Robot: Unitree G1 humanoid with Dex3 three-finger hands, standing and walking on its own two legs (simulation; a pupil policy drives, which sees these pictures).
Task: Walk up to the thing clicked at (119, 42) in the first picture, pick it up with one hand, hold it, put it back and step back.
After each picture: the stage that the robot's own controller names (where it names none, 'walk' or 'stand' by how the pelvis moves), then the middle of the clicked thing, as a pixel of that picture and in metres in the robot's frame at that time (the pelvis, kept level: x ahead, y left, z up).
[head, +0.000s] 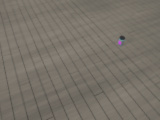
stand; (121, 41) +1.52 -0.49 -0.72
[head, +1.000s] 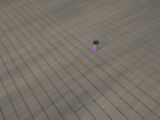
walk; (95, 45) +1.43 -0.06 -0.69
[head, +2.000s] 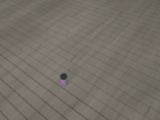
walk; (64, 79) +0.91 +0.24 -0.71
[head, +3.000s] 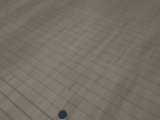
walk; (63, 117) +0.53 +0.22 -0.71
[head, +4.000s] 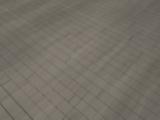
stand; out of the picture +0.41 +0.17 -0.71
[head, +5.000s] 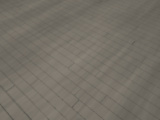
stand; out of the picture +0.40 +0.16 -0.72
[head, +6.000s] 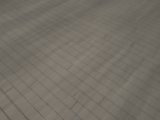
stand; out of the picture +0.40 +0.17 -0.73
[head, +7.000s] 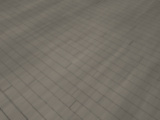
stand; out of the picture +0.40 +0.18 -0.73
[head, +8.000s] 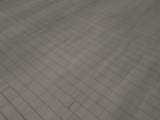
stand; out of the picture +0.39 +0.18 -0.73
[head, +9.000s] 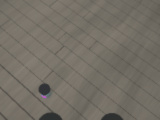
go down; (45, 91) +0.44 +0.19 -0.51
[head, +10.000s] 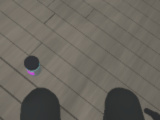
go down; (33, 66) +0.47 +0.22 -0.32
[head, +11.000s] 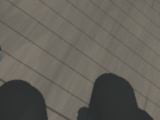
close in; out of the picture +0.44 +0.26 -0.24
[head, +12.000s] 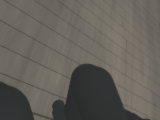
close; out of the picture +0.44 +0.28 -0.22
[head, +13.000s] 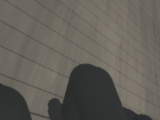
close; out of the picture +0.44 +0.29 -0.22
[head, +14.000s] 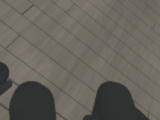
lift; out of the picture +0.33 +0.27 -0.13
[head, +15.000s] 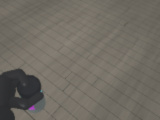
lift; (32, 95) +0.32 +0.17 +0.02
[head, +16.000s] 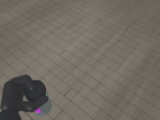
hold; (39, 99) +0.32 +0.16 -0.01
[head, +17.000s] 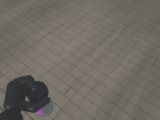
crouch; (41, 100) +0.32 +0.15 -0.02
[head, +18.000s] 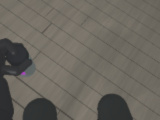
crouch; (22, 62) +0.43 +0.19 -0.10
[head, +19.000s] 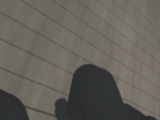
lower; out of the picture +0.41 +0.26 -0.23
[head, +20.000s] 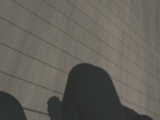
lower; out of the picture +0.40 +0.26 -0.23
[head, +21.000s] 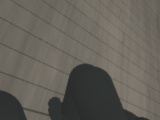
lower; out of the picture +0.40 +0.27 -0.23
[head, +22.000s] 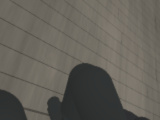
lower; out of the picture +0.40 +0.27 -0.23
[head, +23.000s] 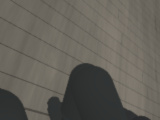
loosen; out of the picture +0.40 +0.27 -0.23
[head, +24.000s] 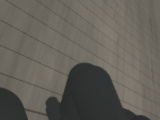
withdraw; out of the picture +0.36 +0.20 -0.25
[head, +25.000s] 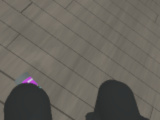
stand; (29, 86) +0.36 +0.17 -0.30
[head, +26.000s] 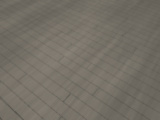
stand; out of the picture +0.29 +0.11 -0.67
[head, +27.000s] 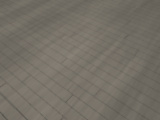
stand; out of the picture +0.30 +0.13 -0.69
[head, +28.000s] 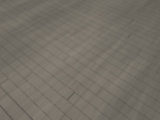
stand; out of the picture +0.30 +0.13 -0.70
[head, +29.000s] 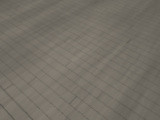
stand; out of the picture +0.31 +0.13 -0.74
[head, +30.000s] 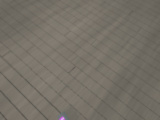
walk; out of the picture +0.38 +0.10 -0.73
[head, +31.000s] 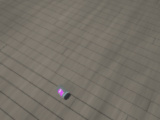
walk; (63, 92) +0.63 +0.18 -0.71
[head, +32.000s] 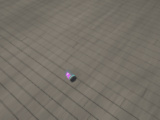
stand; (70, 75) +0.93 +0.17 -0.72
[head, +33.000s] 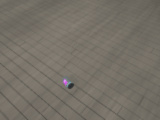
stand; (67, 82) +0.91 +0.15 -0.74
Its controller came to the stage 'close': yes
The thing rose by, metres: 0.70
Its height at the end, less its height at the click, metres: -0.02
